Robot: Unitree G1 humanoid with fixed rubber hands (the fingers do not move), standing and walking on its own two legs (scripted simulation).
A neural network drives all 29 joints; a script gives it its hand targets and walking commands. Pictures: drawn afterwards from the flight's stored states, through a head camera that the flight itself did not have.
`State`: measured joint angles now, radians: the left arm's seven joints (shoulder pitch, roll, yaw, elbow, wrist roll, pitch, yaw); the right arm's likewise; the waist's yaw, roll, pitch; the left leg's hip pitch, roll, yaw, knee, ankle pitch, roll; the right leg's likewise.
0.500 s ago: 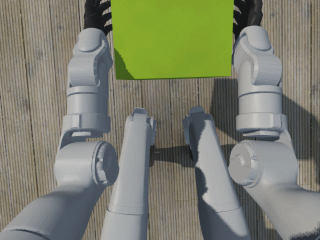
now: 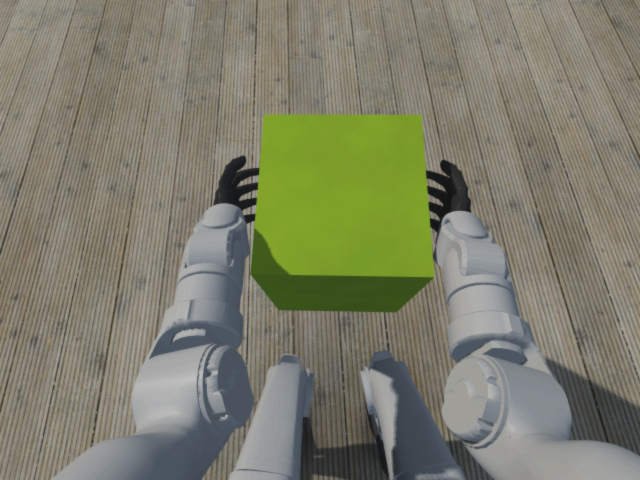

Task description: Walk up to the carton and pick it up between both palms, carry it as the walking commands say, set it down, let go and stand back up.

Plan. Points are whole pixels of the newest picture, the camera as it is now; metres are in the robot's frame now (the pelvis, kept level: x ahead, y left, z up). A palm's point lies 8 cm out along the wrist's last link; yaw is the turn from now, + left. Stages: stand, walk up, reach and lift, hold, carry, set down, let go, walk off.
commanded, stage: reach and lift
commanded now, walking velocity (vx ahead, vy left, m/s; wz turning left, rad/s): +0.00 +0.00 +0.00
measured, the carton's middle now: (339, 227) +0.44 -0.01 -0.09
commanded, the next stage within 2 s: none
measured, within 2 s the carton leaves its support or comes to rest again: neither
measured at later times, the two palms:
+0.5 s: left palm (217, 206) +0.41 +0.14 +0.04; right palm (467, 203) +0.40 -0.15 +0.04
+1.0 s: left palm (192, 187) +0.39 +0.14 +0.11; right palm (494, 185) +0.38 -0.15 +0.11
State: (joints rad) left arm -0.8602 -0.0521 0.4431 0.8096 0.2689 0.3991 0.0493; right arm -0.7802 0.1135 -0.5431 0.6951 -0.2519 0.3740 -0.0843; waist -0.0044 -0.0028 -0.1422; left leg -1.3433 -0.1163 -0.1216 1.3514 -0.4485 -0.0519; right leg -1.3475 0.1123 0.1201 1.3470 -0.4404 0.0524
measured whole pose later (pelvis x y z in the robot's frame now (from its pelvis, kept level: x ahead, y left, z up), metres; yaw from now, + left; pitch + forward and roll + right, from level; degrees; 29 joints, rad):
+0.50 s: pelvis +0.07 +0.00 +0.09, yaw +0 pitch +25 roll +0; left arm -0.43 -0.11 0.29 0.60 0.18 0.27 0.03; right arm -0.39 0.19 -0.38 0.50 -0.18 0.27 -0.08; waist 0.01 0.00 -0.21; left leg -0.99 -0.08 -0.14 0.94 -0.39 -0.03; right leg -1.00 0.10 0.14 0.95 -0.38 0.02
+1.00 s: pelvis +0.06 +0.00 +0.12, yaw +0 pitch +11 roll +0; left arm -0.43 -0.13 0.31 0.59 0.21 0.39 0.04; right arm -0.38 0.19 -0.39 0.49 -0.22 0.38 -0.07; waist 0.01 0.01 -0.10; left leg -0.61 -0.07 -0.15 0.72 -0.30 -0.02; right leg -0.62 0.07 0.15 0.71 -0.29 0.03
